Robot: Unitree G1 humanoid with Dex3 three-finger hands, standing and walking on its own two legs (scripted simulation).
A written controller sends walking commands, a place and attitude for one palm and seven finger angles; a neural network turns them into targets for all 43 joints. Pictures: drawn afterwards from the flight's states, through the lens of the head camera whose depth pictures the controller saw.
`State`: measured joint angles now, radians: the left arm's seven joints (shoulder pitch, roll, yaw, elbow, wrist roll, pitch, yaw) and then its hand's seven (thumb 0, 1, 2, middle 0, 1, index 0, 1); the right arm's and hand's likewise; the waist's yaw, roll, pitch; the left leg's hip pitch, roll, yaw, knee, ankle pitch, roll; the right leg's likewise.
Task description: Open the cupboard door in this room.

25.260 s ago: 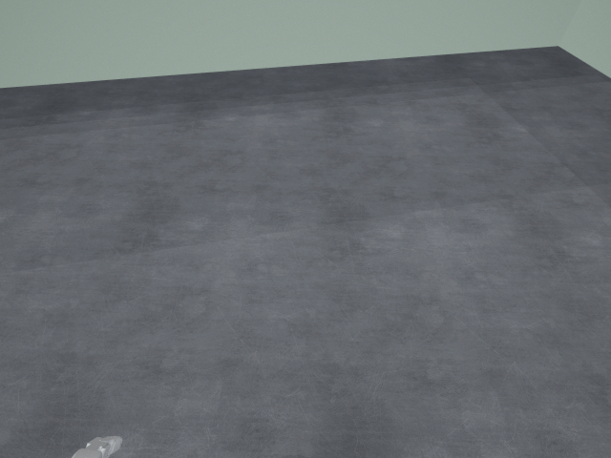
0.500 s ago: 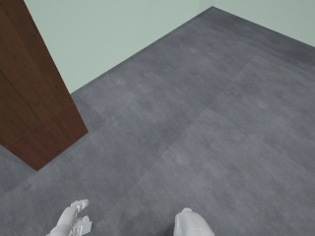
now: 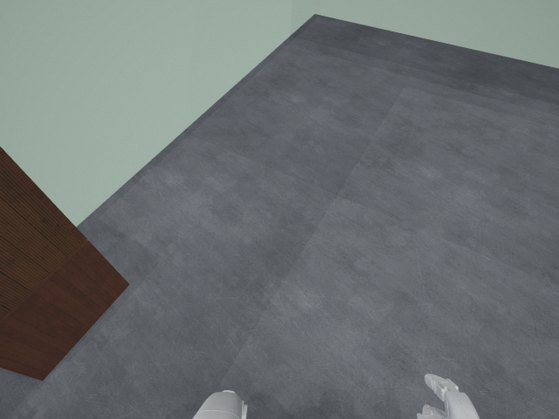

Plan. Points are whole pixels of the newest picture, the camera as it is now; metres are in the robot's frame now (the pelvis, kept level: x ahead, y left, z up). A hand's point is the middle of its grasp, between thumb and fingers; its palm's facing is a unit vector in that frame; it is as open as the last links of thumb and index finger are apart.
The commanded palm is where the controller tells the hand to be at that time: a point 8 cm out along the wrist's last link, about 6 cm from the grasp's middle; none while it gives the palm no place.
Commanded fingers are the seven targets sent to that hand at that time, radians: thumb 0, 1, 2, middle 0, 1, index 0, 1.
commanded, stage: walk to a spot facing it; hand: left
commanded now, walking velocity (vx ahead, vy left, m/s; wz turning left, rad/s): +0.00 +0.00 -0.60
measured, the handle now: out of the picture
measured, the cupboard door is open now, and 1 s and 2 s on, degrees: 0 0 0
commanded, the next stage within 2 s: turn to face it in 0.74 s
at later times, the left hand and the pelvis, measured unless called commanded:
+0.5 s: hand (171, 402) +0.15 +0.21 -0.17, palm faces -0.29 -0.93 -0.23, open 7.4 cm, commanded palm none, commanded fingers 0.00 0.90 0.90 -0.20 -0.30 -0.20 -0.30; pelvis +0.00 +0.03 +0.00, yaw -19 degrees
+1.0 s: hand (220, 370) +0.21 +0.14 -0.18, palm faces -0.47 -0.86 -0.20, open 7.4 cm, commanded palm none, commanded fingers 0.00 0.90 0.90 -0.20 -0.30 -0.20 -0.30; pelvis +0.06 +0.00 -0.01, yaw -30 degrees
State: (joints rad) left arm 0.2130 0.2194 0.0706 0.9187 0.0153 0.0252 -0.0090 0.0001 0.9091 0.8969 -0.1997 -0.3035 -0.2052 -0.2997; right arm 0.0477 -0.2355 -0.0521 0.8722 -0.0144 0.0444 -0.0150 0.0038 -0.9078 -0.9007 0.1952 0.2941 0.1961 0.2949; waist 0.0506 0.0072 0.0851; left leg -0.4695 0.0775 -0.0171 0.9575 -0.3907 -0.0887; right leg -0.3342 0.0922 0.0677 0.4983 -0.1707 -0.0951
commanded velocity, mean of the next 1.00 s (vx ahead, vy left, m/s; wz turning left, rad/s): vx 0.06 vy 0.00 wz -0.35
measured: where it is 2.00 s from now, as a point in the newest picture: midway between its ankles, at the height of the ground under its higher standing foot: outside the picture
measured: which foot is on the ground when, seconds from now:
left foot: up 0.00-0.14, down 0.16-0.58, up 0.60-0.98, down 1.00-1.00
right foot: down 0.00-0.16, up 0.18-0.56, down 0.58-1.00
